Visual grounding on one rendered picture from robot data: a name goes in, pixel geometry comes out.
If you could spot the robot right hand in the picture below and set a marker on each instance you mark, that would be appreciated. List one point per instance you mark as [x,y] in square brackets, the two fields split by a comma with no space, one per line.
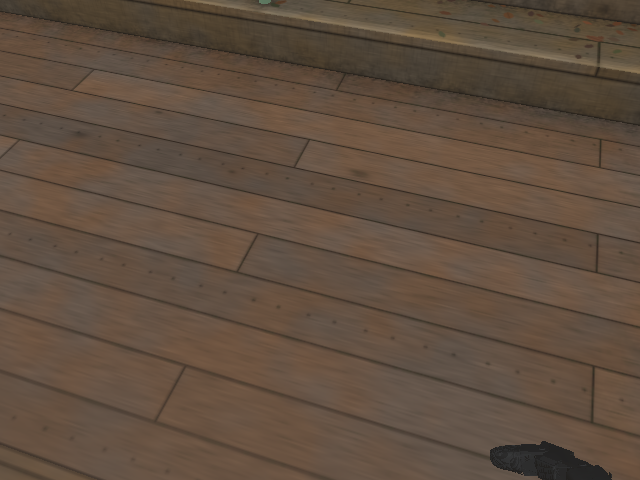
[547,461]

